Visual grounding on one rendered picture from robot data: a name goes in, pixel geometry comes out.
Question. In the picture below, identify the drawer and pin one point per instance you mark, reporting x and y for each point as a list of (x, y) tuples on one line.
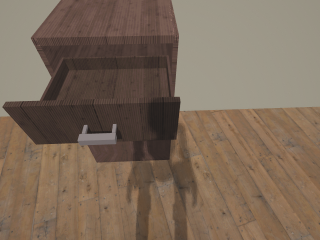
[(133, 92)]

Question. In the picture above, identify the handle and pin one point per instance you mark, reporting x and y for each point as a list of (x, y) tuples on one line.
[(97, 138)]

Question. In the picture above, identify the cabinet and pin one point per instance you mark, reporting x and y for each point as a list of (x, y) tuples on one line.
[(112, 28)]

